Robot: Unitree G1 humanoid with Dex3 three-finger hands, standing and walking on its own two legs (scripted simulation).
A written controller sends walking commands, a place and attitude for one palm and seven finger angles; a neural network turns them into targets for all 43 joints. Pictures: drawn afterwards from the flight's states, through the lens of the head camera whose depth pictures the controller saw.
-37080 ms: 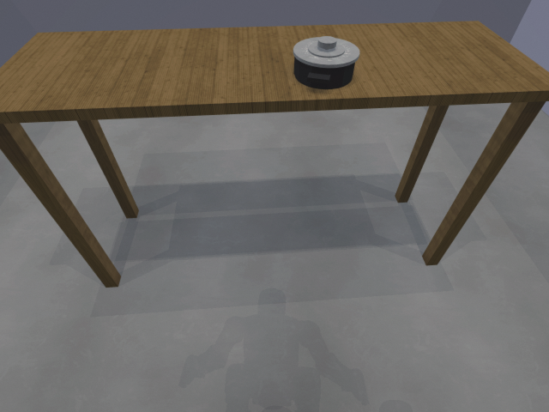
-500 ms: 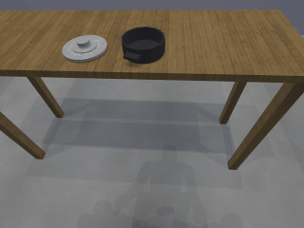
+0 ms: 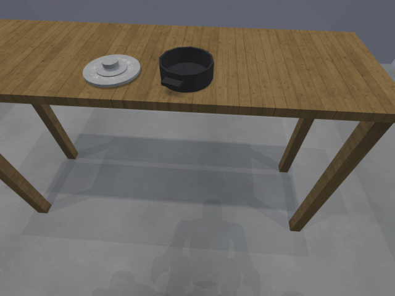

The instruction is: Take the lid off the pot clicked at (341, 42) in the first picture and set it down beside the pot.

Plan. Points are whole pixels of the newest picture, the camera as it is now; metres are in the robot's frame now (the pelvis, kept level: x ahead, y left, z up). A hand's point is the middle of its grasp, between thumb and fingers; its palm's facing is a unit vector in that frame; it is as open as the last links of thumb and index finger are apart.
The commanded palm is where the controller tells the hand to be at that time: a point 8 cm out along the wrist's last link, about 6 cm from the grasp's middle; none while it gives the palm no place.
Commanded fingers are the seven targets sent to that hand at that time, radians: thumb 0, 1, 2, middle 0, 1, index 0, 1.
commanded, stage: let the arm hang, fingers relaxed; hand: left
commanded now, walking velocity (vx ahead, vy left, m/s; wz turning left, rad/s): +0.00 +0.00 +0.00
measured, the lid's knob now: (110, 62) +0.70 +0.28 +0.11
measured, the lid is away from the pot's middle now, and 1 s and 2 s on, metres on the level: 0.22 0.22 0.22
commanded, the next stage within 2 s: look to check the result in 0.86 s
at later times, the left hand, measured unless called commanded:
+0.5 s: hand out of the picture +0.00 +0.18 -0.18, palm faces +0.04 -0.98 -0.20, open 7.3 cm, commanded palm none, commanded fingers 0.00 0.90 0.90 -0.20 -0.30 -0.20 -0.30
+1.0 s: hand out of the picture +0.00 +0.19 -0.18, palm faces +0.03 -0.98 -0.19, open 7.3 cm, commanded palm none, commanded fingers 0.00 0.90 0.90 -0.20 -0.30 -0.20 -0.30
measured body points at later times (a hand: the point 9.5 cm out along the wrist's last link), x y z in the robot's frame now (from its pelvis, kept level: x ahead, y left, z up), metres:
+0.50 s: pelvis -0.01 +0.01 +0.00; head +0.01 +0.01 +0.45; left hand +0.00 +0.23 -0.16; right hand -0.02 -0.21 -0.16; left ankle -0.02 +0.15 -0.74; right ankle -0.05 -0.11 -0.74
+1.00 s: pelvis -0.02 +0.02 +0.00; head +0.01 +0.02 +0.45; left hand +0.00 +0.24 -0.16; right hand -0.03 -0.19 -0.16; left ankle -0.02 +0.15 -0.74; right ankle -0.05 -0.11 -0.74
